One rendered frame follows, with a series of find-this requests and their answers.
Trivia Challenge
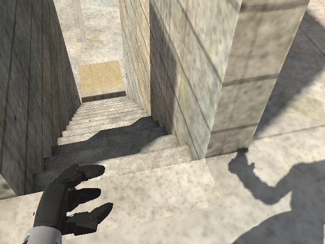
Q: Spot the left robot hand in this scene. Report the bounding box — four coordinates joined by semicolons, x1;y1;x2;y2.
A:
33;164;113;236

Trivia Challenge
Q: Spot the robot left forearm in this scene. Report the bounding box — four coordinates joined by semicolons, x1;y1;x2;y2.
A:
23;226;62;244

